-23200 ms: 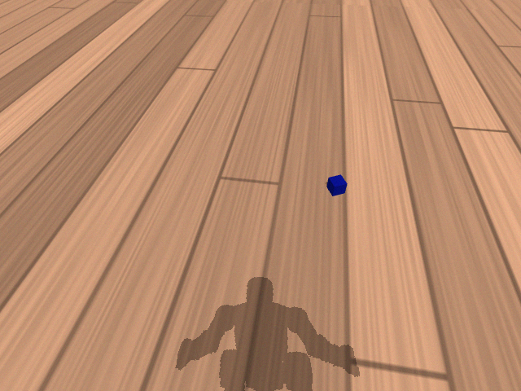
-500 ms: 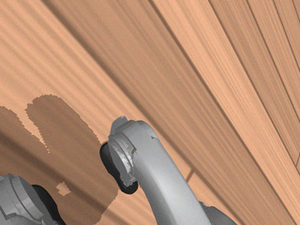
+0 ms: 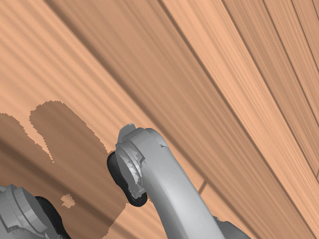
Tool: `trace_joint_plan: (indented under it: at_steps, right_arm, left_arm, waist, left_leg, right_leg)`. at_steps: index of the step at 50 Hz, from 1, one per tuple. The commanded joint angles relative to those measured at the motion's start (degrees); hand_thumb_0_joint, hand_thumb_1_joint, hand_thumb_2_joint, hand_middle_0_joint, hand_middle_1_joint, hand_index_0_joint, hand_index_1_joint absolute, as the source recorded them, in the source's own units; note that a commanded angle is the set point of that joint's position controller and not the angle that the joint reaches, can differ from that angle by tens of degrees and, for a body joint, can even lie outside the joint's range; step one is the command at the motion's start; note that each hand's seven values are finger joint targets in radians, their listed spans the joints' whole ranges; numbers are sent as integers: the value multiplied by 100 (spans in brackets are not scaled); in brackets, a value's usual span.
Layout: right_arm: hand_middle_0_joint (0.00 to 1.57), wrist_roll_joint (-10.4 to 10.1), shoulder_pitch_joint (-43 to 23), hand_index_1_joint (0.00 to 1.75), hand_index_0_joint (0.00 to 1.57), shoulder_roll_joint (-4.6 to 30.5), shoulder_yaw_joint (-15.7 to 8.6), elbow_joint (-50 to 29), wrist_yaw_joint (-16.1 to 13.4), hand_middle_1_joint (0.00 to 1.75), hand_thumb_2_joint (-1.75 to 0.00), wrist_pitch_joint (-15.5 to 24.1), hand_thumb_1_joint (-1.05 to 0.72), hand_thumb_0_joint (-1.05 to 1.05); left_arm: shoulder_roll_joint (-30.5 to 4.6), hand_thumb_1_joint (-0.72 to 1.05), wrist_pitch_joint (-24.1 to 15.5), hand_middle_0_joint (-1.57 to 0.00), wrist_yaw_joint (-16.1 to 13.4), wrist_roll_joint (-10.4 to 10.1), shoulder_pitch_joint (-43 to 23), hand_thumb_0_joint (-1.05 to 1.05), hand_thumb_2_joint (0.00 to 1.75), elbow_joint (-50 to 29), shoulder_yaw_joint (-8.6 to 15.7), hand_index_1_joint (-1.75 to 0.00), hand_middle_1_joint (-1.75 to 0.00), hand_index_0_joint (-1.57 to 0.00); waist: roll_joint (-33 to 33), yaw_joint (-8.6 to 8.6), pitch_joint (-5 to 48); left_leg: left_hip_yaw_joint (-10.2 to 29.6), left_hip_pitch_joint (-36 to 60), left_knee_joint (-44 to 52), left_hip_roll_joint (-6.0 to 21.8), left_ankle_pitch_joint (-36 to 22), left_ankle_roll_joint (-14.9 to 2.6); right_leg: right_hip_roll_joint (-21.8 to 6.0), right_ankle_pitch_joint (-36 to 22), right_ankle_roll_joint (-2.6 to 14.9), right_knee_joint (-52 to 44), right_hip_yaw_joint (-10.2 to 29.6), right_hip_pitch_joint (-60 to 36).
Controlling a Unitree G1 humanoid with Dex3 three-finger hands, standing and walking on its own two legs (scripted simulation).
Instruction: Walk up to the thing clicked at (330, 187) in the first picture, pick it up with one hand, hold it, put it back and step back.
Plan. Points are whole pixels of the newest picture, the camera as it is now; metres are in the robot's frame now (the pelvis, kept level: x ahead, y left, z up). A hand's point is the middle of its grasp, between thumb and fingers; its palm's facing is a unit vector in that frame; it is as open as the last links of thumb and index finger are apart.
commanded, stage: close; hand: left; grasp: from above
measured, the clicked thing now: out of the picture +0.49 +0.35 -0.30
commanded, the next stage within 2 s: none
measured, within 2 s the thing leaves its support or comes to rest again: neither
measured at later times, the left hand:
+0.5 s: hand out of the picture +0.47 +0.35 -0.27, palm faces -0.25 -0.35 -0.90, open 10.1 cm
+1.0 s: hand out of the picture +0.47 +0.35 -0.27, palm faces -0.25 -0.35 -0.90, open 10.1 cm
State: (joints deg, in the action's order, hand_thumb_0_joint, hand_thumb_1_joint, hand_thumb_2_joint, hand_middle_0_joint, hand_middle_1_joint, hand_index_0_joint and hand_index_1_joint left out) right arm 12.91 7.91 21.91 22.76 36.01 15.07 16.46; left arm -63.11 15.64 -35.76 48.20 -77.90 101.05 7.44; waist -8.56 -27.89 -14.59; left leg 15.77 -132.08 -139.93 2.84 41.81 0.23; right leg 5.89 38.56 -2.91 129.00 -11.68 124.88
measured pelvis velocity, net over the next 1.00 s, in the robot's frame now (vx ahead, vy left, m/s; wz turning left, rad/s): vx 0.00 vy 0.00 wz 0.00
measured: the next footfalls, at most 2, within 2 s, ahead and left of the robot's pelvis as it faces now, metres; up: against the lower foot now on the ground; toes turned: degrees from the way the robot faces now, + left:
none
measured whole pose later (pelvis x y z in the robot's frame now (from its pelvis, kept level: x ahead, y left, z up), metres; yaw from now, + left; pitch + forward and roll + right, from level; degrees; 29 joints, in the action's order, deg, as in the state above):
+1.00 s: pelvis +0.00 +0.00 +0.00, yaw +0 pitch +31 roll -16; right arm 12.9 7.7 21.7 22.8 36.2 14.7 16.4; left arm -62.9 15.2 -35.5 48.2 -77.5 101.1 7.2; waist -8.6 -27.9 -14.7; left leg 15.6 -132.1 -140.2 2.8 41.5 0.0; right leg 5.8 38.3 -3.0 129.2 -11.6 124.8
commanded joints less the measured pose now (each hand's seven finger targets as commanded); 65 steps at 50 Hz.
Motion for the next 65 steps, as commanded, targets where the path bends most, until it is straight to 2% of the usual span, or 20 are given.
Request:
trace_joint_plan:
  at_steps: [1,4,8,9,16,18,20,23,26,28,33,35,41,45,48,52,55,57,60,65]
  right_arm:
    - [20,-25,1428,30,20,1869,-421,264,0,30,-90,-10,-89,0]
    - [20,-27,1481,30,20,1855,-401,317,10,30,-90,-8,-89,0]
    - [20,-29,1480,30,20,1844,-370,299,30,30,-90,-40,-89,0]
    - [20,-18,1433,30,20,1866,-402,274,17,30,-90,-29,-89,0]
    - [20,-23,1369,30,20,1896,-429,277,-17,30,-90,-25,-89,0]
    - [20,-40,1428,30,20,1843,-390,299,-11,30,-90,-44,-89,0]
    - [20,-13,1424,30,20,1855,-390,263,-24,30,-90,-51,-89,0]
    - [20,-29,1478,30,20,1851,-368,312,-30,30,-90,-49,-89,0]
    - [20,-36,1408,30,20,1857,-382,309,-40,30,-90,-28,-89,0]
    - [20,-42,1429,30,20,1898,-382,319,-48,30,-90,-43,-89,0]
    - [20,-33,1409,30,20,1867,-382,283,-61,30,-90,-43,-89,0]
    - [20,-44,1395,30,20,1869,-405,312,-73,30,-90,-33,-89,0]
    - [20,-44,1361,30,20,1863,-376,279,-57,30,-90,-44,-89,0]
    - [20,-33,1382,30,20,1906,-444,341,-64,30,-90,-21,-89,0]
    - [20,-32,1433,30,20,1811,-396,308,-39,30,-90,-32,-89,0]
    - [20,-25,1419,30,20,1859,-400,294,-25,30,-90,-30,-89,0]
    - [20,-29,1479,30,20,1857,-442,393,-31,30,-90,-33,-89,0]
    - [20,-20,1448,30,20,1866,-434,328,-26,30,-90,-18,-89,0]
    - [20,-23,1398,30,20,1849,-417,346,-36,30,-90,-6,-89,0]
    - [20,-14,1431,30,20,1862,-426,376,-32,30,-90,-1,-89,0]
  left_arm:
    - [-847,29,-26,-69,-187,62,-1225,0,49,-580,-132,-58,-61,-72]
    - [-917,28,-19,-69,-204,54,-1266,0,48,-639,-69,-57,-60,-71]
    - [-775,27,10,-68,-227,30,-1214,0,49,-476,-92,-58,-60,-70]
    - [-803,27,0,-68,-205,3,-1242,0,49,-481,-108,-58,-61,-70]
    - [-844,30,6,-71,-128,63,-1121,0,50,-456,-140,-58,-60,-73]
    - [-901,29,-23,-70,-117,62,-1142,0,49,-568,-73,-57,-60,-72]
    - [-839,29,-14,-70,-89,37,-1177,0,51,-572,-135,-58,-61,-72]
    - [-873,28,-5,-69,-124,31,-1184,0,53,-583,-99,-59,-61,-71]
    - [-834,29,-6,-70,-99,12,-1154,0,54,-511,-121,-59,-61,-72]
    - [-967,30,-40,-71,-122,59,-1186,0,54,-513,-91,-59,-61,-73]
    - [-938,29,-39,-71,-101,89,-1218,0,50,-555,-127,-56,-59,-73]
    - [-931,29,-60,-70,-122,74,-1229,0,54,-484,-110,-60,-63,-72]
    - [-776,27,-34,-69,-121,82,-1190,0,50,-513,-187,-56,-59,-71]
    - [-853,28,-58,-72,-173,112,-1157,0,54,-403,-152,-58,-59,-73]
    - [-821,28,-68,-71,-133,95,-1142,0,53,-573,-163,-57,-59,-72]
    - [-779,27,-34,-69,-166,44,-1149,0,52,-528,-165,-57,-59,-70]
    - [-847,26,-49,-67,-201,93,-1261,0,50,-447,-111,-57,-60,-69]
    - [-742,25,-56,-68,-165,56,-1187,0,51,-425,-158,-57,-59,-70]
    - [-785,24,-67,-68,-153,56,-1233,0,56,-485,-172,-59,-61,-69]
    - [-671,23,-65,-67,-145,58,-1296,0,53,-563,-223,-59,-60,-68]
  waist:
    - [3253,-522,3684]
    - [3394,-482,3755]
    - [3407,-546,3719]
    - [3370,-549,3681]
    - [3215,-490,3698]
    - [3339,-451,3720]
    - [3262,-503,3775]
    - [3249,-489,3803]
    - [3202,-474,3739]
    - [3311,-452,3768]
    - [3295,-499,3745]
    - [3288,-467,3691]
    - [3289,-503,3649]
    - [3240,-495,3620]
    - [3337,-494,3644]
    - [3222,-525,3702]
    - [3323,-506,3644]
    - [3277,-555,3619]
    - [3262,-522,3671]
    - [3415,-582,3593]
  left_leg:
    - [-381,2683,1335,282,-1637,-70]
    - [-399,2768,1355,286,-1694,-50]
    - [-298,2863,1407,328,-1826,-16]
    - [-303,2792,1443,298,-1650,-28]
    - [-366,2657,1388,275,-1469,-65]
    - [-386,2753,1397,289,-1611,-49]
    - [-379,2728,1367,281,-1625,-70]
    - [-389,2763,1312,296,-1751,-70]
    - [-388,2676,1316,288,-1628,-72]
    - [-380,2711,1343,305,-1545,-70]
    - [-360,2720,1372,284,-1480,-65]
    - [-360,2676,1397,289,-1457,-59]
    - [-286,2856,1368,310,-1672,-47]
    - [-334,2698,1389,287,-1437,-60]
    - [-363,2767,1368,300,-1531,-62]
    - [-361,2733,1331,297,-1643,-69]
    - [-320,2768,1423,293,-1494,-47]
    - [-331,2728,1399,292,-1447,-55]
    - [-361,2683,1354,284,-1528,-61]
    - [-291,2829,1439,280,-1563,-30]
  right_leg:
    - [138,-1895,308,-1175,-424,-2551]
    - [131,-1901,326,-1166,-424,-2564]
    - [101,-1981,345,-1092,-466,-2446]
    - [129,-1851,350,-1102,-472,-2429]
    - [152,-1712,333,-1150,-438,-2476]
    - [118,-1800,341,-1132,-412,-2512]
    - [137,-1850,323,-1156,-407,-2560]
    - [121,-1974,310,-1156,-396,-2606]
    - [135,-1846,320,-1136,-412,-2491]
    - [137,-1765,330,-1165,-415,-2531]
    - [134,-1728,338,-1136,-425,-2525]
    - [147,-1703,346,-1124,-453,-2533]
    - [123,-1839,349,-1068,-447,-2311]
    - [143,-1704,346,-1137,-451,-2419]
    - [130,-1780,333,-1139,-397,-2485]
    - [110,-1896,313,-1134,-403,-2537]
    - [132,-1731,350,-1140,-458,-2396]
    - [124,-1724,342,-1147,-442,-2463]
    - [124,-1787,325,-1140,-431,-2473]
    - [100,-1782,355,-1097,-434,-2327]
